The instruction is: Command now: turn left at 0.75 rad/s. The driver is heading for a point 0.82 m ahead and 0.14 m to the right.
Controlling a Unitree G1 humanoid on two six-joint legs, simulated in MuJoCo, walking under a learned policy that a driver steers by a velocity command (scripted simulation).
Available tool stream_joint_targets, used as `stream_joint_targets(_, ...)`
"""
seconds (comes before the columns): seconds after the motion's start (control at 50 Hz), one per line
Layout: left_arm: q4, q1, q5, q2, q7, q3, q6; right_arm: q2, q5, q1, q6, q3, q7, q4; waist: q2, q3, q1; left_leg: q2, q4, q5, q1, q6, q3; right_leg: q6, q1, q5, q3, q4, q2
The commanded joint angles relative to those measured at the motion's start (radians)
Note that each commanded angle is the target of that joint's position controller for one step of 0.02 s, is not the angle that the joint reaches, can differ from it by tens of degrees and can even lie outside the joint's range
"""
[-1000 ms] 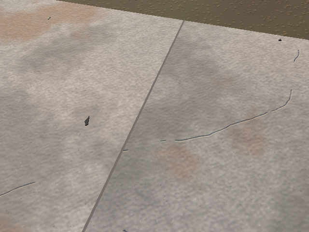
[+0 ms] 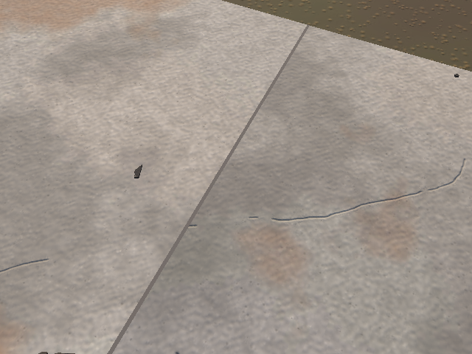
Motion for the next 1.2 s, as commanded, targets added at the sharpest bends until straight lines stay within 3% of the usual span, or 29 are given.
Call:
stream_joint_targets(0.02,-0.058,0.046,-0.005,0.100,0.011,0.024,-0.027,-0.172,-0.004,-0.046,-0.012,-0.044,-0.003,-0.078,0.169,-0.149,0.039,0.218,-0.022,0.474,0.064,0.089,-0.242,-0.018,0.118,0.035,-0.033,-0.139,0.027)
stream_joint_targets(0.06,-0.039,0.106,0.006,0.106,0.026,0.028,-0.039,-0.139,0.007,-0.070,-0.016,-0.029,-0.011,-0.083,0.137,-0.139,0.080,0.159,0.039,0.273,-0.045,0.014,-0.199,-0.036,0.306,0.185,-0.018,-0.381,-0.019)
stream_joint_targets(0.08,-0.050,0.083,0.016,0.163,0.035,0.037,-0.042,-0.070,0.009,0.013,-0.021,-0.010,-0.013,-0.078,-0.065,-0.166,0.032,0.072,0.199,-0.096,-0.126,-0.033,-0.070,-0.089,0.394,0.125,0.201,-0.485,-0.232)
stream_joint_targets(0.1,-0.061,0.088,0.022,0.241,0.025,0.049,-0.029,-0.069,-0.001,0.056,-0.018,-0.006,-0.017,-0.089,-0.224,-0.199,0.031,-0.078,0.360,-0.411,-0.267,-0.037,0.116,-0.196,0.421,-0.104,0.498,-0.546,-0.406)
stream_joint_targets(0.12,-0.028,0.131,0.027,0.218,0.010,0.054,-0.024,-0.126,-0.032,0.030,-0.021,-0.011,-0.013,-0.082,-0.184,-0.161,0.045,0.016,0.493,-0.340,-0.317,-0.028,0.125,-0.246,0.363,-0.346,0.556,-0.565,-0.408)
stream_joint_targets(0.18,0.000,0.115,0.028,0.122,-0.009,0.032,-0.035,-0.102,-0.035,-0.014,-0.041,0.006,0.027,-0.051,-0.171,-0.047,0.050,0.079,0.589,-0.157,-0.361,-0.029,0.189,-0.187,0.283,-0.359,0.332,-0.599,-0.267)
stream_joint_targets(0.28,0.075,0.257,0.006,0.124,-0.022,0.044,-0.093,-0.074,-0.042,-0.126,-0.075,0.030,0.054,-0.063,-0.113,-0.037,0.098,0.110,0.544,-0.011,-0.473,-0.036,0.221,-0.208,0.376,-0.229,0.266,-0.609,-0.245)
stream_joint_targets(0.4,0.123,0.353,-0.002,0.126,-0.033,0.054,-0.106,-0.033,-0.031,-0.308,-0.095,0.067,0.060,-0.121,-0.144,0.001,0.143,0.186,0.226,-0.007,-0.383,-0.073,0.354,-0.243,0.295,-0.128,0.229,-0.638,-0.255)
stream_joint_targets(0.46,0.124,0.329,-0.002,0.153,-0.034,0.067,-0.096,-0.022,-0.016,-0.281,-0.107,0.076,0.053,-0.127,-0.139,0.015,0.101,0.155,0.069,-0.053,-0.163,-0.049,0.379,-0.253,0.145,-0.100,0.230,-0.610,-0.249)
stream_joint_targets(0.5,0.118,0.295,-0.009,0.146,-0.034,0.070,-0.092,-0.039,-0.012,-0.145,-0.122,0.067,0.027,-0.089,-0.079,-0.008,0.020,0.152,-0.030,0.039,0.121,-0.026,0.378,-0.233,-0.002,-0.043,0.218,-0.528,-0.222)
stream_joint_targets(0.52,0.108,0.274,-0.009,0.116,-0.038,0.064,-0.102,-0.078,-0.020,0.004,-0.133,0.049,0.006,-0.043,-0.017,-0.084,-0.050,0.174,-0.023,0.009,0.364,-0.015,0.348,-0.209,-0.120,0.029,0.173,-0.373,-0.161)
stream_joint_targets(0.54,0.083,0.241,-0.016,0.050,-0.044,0.047,-0.118,-0.167,-0.040,0.185,-0.143,0.022,-0.012,-0.022,0.136,-0.209,-0.152,0.384,-0.104,-0.256,0.570,0.010,0.125,-0.173,-0.234,0.015,0.051,-0.044,-0.052)
stream_joint_targets(0.56,0.031,0.239,-0.043,-0.027,-0.040,0.027,-0.125,-0.265,-0.054,0.232,-0.136,0.000,-0.023,-0.021,0.329,-0.277,-0.136,0.614,-0.280,-0.663,0.607,0.053,-0.289,-0.151,-0.417,-0.123,-0.049,0.268,0.022)
stream_joint_targets(0.58,0.048,0.236,-0.026,0.039,-0.033,0.039,-0.105,-0.198,-0.054,0.135,-0.133,0.010,-0.027,-0.039,0.185,-0.203,-0.079,0.625,-0.268,-0.667,0.462,0.070,-0.320,-0.159,-0.446,-0.032,-0.024,0.433,-0.048)
stream_joint_targets(0.62,0.078,0.235,-0.003,0.042,-0.058,0.046,-0.087,-0.066,-0.038,0.032,-0.141,0.046,-0.017,-0.056,0.097,-0.105,-0.009,0.512,-0.274,-0.402,0.311,0.035,-0.038,-0.139,-0.407,0.104,-0.033,0.452,-0.122)
stream_joint_targets(0.68,0.078,0.197,0.019,0.016,-0.092,0.047,-0.053,-0.035,-0.021,0.061,-0.157,0.053,-0.017,-0.022,0.132,-0.035,0.012,0.434,-0.326,-0.159,0.240,0.006,0.194,-0.115,-0.430,0.171,-0.081,0.507,-0.162)
stream_joint_targets(0.8,-0.006,-0.015,0.008,-0.013,-0.114,0.029,-0.038,0.018,-0.022,0.131,-0.188,0.063,-0.002,0.055,0.091,0.062,0.025,0.382,-0.374,0.299,0.197,-0.013,0.486,-0.121,-0.493,0.349,-0.158,0.430,-0.149)
stream_joint_targets(0.86,-0.058,-0.128,0.013,-0.028,-0.127,0.007,-0.039,0.001,-0.021,0.163,-0.187,0.063,-0.016,0.093,0.058,0.091,0.026,0.362,-0.376,0.568,0.219,-0.041,0.596,-0.160,-0.402,0.365,-0.272,0.205,-0.124)
stream_joint_targets(0.9,-0.067,-0.135,0.006,-0.024,-0.126,0.000,-0.036,-0.047,-0.023,0.172,-0.183,0.057,-0.030,0.101,0.073,0.047,0.050,0.366,-0.292,1.059,0.243,-0.060,0.647,-0.204,-0.214,0.349,-0.363,0.083,-0.044)
stream_joint_targets(0.94,-0.033,0.003,0.004,0.022,-0.114,0.012,-0.032,-0.120,-0.029,0.160,-0.162,0.038,-0.054,0.099,0.131,-0.059,0.146,0.412,-0.070,1.412,0.316,-0.065,0.643,-0.238,-0.037,0.273,-0.370,0.046,0.019)
stream_joint_targets(0.96,0.012,0.172,0.004,0.066,-0.104,0.030,-0.032,-0.151,-0.036,0.114,-0.145,0.027,-0.060,0.084,0.150,-0.145,0.236,0.439,0.138,1.480,0.292,-0.052,0.624,-0.264,0.135,0.209,-0.344,0.050,0.043)
stream_joint_targets(0.98,0.081,0.396,0.006,0.122,-0.087,0.060,-0.038,-0.166,-0.042,0.063,-0.132,0.021,-0.055,0.060,0.138,-0.238,0.328,0.444,0.422,1.372,0.187,-0.030,0.593,-0.303,0.382,0.165,-0.270,-0.016,0.050)
stream_joint_targets(1.0,0.124,0.468,-0.001,0.161,-0.061,0.089,-0.042,-0.131,-0.043,0.057,-0.127,0.024,-0.033,0.061,0.022,-0.244,0.326,0.326,0.785,0.650,-0.020,-0.019,0.594,-0.331,0.591,0.146,-0.172,-0.125,0.020)
stream_joint_targets(1.02,0.116,0.378,-0.002,0.238,-0.044,0.105,-0.031,0.033,-0.059,0.058,-0.147,0.069,-0.014,0.006,-0.205,-0.182,0.189,0.176,1.158,-0.272,-0.407,-0.038,0.534,-0.378,0.703,0.289,0.128,-0.043,-0.153)
stream_joint_targets(1.04,0.071,0.356,0.013,0.301,-0.042,0.120,-0.023,-0.007,-0.025,0.050,-0.173,0.070,-0.010,-0.112,-0.199,-0.380,0.166,0.140,1.267,-0.248,-0.650,-0.049,0.315,-0.556,0.890,0.038,0.585,-0.305,-0.290)
stream_joint_targets(1.06,0.065,0.354,0.010,0.247,-0.033,0.118,-0.023,-0.060,-0.033,-0.033,-0.196,0.070,-0.009,-0.121,-0.027,-0.270,0.182,0.199,1.173,-0.157,-0.711,-0.041,0.263,-0.510,0.791,-0.104,0.659,-0.473,-0.316)
stream_joint_targets(1.08,0.077,0.318,0.011,0.194,-0.026,0.106,-0.029,-0.070,-0.031,-0.037,-0.203,0.070,-0.007,-0.115,0.058,-0.120,0.121,0.239,1.058,-0.102,-0.678,-0.042,0.270,-0.465,0.609,-0.079,0.590,-0.520,-0.294)
stream_joint_targets(1.14,0.071,0.231,0.002,0.128,-0.016,0.076,-0.074,-0.040,-0.075,-0.003,-0.144,0.083,-0.005,-0.098,0.128,0.002,-0.008,0.310,0.874,-0.144,-0.483,-0.096,0.277,-0.416,0.215,0.125,0.363,-0.539,-0.164)
stream_joint_targets(1.2,0.074,0.230,-0.007,0.133,-0.022,0.074,-0.109,-0.005,-0.065,-0.152,-0.119,0.099,0.008,-0.174,0.082,0.074,0.004,0.317,0.589,-0.020,-0.402,-0.128,0.360,-0.389,0.017,0.360,0.232,-0.587,-0.073)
